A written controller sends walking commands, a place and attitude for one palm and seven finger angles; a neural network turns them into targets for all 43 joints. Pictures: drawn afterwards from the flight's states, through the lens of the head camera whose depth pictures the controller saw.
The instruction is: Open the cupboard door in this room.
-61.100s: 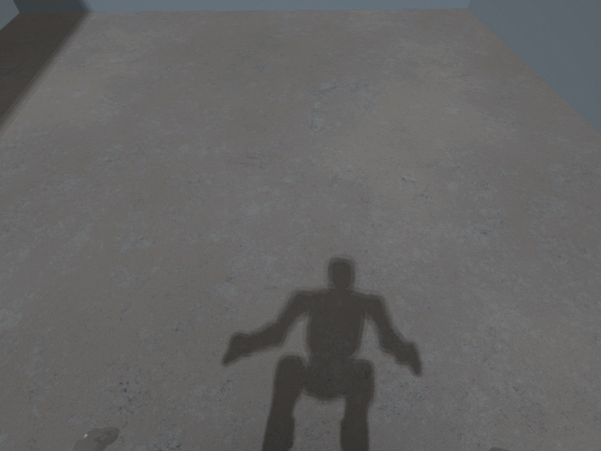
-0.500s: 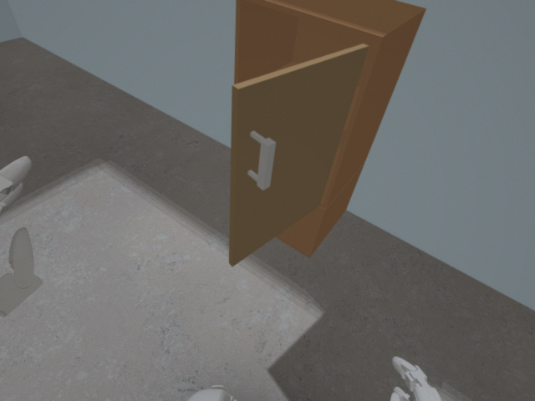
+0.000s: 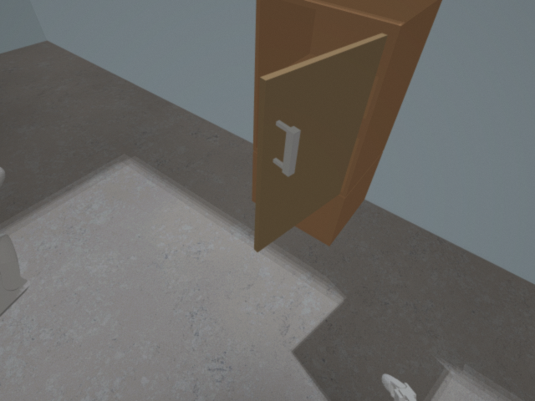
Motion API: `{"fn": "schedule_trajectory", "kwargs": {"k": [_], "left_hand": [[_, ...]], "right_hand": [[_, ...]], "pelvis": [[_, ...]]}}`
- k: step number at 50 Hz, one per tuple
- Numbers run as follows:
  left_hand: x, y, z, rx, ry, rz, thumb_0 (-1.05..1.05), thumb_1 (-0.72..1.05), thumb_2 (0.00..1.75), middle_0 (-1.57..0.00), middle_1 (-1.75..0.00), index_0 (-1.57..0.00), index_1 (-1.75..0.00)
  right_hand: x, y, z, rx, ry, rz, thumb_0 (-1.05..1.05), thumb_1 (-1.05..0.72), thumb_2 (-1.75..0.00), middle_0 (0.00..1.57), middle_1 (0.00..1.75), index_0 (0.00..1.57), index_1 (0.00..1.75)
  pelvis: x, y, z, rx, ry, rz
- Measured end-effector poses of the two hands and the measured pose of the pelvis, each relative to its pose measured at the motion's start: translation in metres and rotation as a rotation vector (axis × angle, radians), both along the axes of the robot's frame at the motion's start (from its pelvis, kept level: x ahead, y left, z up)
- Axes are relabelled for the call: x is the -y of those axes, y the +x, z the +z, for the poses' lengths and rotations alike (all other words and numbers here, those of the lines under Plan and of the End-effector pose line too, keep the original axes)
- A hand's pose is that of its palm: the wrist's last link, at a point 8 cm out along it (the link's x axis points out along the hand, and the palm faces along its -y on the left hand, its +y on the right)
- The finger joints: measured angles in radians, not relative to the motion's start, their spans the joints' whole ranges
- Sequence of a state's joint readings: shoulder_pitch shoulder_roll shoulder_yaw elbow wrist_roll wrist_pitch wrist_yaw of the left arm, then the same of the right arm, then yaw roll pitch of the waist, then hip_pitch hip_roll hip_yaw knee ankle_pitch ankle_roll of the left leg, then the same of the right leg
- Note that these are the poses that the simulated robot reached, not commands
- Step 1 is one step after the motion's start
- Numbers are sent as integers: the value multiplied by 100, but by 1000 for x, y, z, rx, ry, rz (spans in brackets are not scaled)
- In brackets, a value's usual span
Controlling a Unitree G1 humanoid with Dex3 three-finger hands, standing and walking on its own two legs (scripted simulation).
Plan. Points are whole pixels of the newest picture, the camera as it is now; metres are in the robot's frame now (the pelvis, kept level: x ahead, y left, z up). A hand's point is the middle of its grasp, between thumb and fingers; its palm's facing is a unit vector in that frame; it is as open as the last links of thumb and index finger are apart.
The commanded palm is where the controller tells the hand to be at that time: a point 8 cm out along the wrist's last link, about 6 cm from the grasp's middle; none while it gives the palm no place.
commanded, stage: stop stepping back and stand still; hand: left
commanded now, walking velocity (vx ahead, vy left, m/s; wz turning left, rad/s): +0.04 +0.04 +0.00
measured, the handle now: (284, 148) +0.65 +0.00 +0.01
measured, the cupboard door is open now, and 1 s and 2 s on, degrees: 78 78 78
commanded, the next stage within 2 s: let the arm hang, fingers relaxed in 0.76 s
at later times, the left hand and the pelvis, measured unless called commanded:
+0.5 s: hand (85, 248) +0.25 +0.24 +0.15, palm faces +0.34 -0.76 -0.56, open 7.5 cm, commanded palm +0.18 +0.28 +0.17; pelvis +0.04 -0.02 -0.01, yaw -1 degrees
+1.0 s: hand (117, 325) +0.24 +0.25 -0.04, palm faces +0.09 -0.89 -0.46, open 7.4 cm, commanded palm none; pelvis +0.04 +0.00 -0.01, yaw +1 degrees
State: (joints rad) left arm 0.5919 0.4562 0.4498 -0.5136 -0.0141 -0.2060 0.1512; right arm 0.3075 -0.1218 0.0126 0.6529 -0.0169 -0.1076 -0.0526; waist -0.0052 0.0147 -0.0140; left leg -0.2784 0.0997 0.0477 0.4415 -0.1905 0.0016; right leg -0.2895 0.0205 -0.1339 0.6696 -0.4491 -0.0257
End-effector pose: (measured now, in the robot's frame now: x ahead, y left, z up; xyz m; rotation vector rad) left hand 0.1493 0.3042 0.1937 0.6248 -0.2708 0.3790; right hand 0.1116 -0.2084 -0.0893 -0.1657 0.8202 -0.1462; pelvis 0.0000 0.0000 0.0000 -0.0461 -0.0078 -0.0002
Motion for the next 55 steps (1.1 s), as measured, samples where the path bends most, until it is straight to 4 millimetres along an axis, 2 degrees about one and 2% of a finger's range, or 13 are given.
{"fn": "schedule_trajectory", "kwargs": {"k": [4, 6, 10, 14, 21, 27, 32, 43, 45, 47, 49, 52, 55], "left_hand": [[6, 1, -16, -39, -6, 61, 2, 89, 90, -21, -30, -21, -30], [9, 4, -22, -43, -48, 65, 2, 88, 90, -21, -30, -21, -30], [15, 15, -27, -30, -102, 46, 2, 88, 90, -21, -30, -21, -30], [16, 34, -21, 40, -84, -15, 2, 88, 90, -22, -30, -21, -30], [18, 61, -9, 3, 9, -37, 2, 88, 90, -21, -30, -21, -30], [33, 61, -20, -127, -6, -38, 2, 89, 90, -21, -30, -21, -30], [28, 64, -27, -139, -40, 3, 2, 88, 90, -22, -30, -21, -30], [23, 72, -29, -112, -86, -18, 2, 88, 90, -21, -30, -21, -30], [18, 77, -53, -198, -84, -37, 1, 89, 90, -21, -30, -21, -30], [10, 83, -106, -402, -153, -11, 1, 89, 90, -21, -30, -20, -30], [7, 75, -169, -644, -255, 43, 1, 89, 90, -20, -30, -20, -30], [21, 37, -256, -981, -409, 110, 1, 90, 90, -20, -30, -20, -29], [52, -20, -317, -1262, -547, 142, 1, 90, 90, -20, -30, -20, -29]], "right_hand": [[10, 15, -23, -8, 11, 41, 1, -90, -90, 21, 30, 20, 30], [18, 22, -28, -19, 4, 43, 1, -90, -90, 21, 30, 20, 30], [32, 38, -16, 4, -37, 16, 1, -90, -90, 21, 30, 20, 30], [40, 59, -4, 72, -97, -1, 1, -90, -90, 21, 30, 20, 30], [34, 85, 7, 143, -50, 16, 1, -90, -90, 20, 30, 20, 30], [34, 89, -3, 88, 4, 21, 1, -90, -90, 21, 30, 20, 30], [39, 88, -10, 21, -17, 18, 1, -90, -90, 21, 30, 20, 30], [42, 95, 9, 77, -54, -7, 1, -90, -90, 21, 30, 20, 30], [42, 96, 3, 78, -44, 40, 1, -90, -90, 20, 30, 20, 30], [44, 94, -10, 29, -44, 78, 1, -90, -90, 20, 30, 20, 30], [45, 87, -23, -31, -46, 88, 1, -90, -90, 20, 30, 20, 30], [43, 64, -35, -126, -47, 73, 1, -90, -90, 20, 30, 20, 30], [38, 30, -41, -244, -50, 53, 1, -90, -90, 20, 30, 20, 30]], "pelvis": [[8, -2, -16, -9, 27, 13], [8, 0, -17, 5, 21, 13], [7, 11, -14, 16, 38, -4], [3, 23, -19, 27, 34, -3], [10, 32, -14, -1, 62, -9], [18, 44, -10, -31, 37, -15], [19, 53, -9, -24, 48, -12], [12, 50, -6, -21, 40, -20], [7, 46, -8, -38, 37, -6], [1, 41, -12, -48, 37, 6], [-4, 37, -14, -50, 38, 15], [-6, 33, -16, -37, 47, 18], [-6, 31, -15, -18, 52, 18]]}}
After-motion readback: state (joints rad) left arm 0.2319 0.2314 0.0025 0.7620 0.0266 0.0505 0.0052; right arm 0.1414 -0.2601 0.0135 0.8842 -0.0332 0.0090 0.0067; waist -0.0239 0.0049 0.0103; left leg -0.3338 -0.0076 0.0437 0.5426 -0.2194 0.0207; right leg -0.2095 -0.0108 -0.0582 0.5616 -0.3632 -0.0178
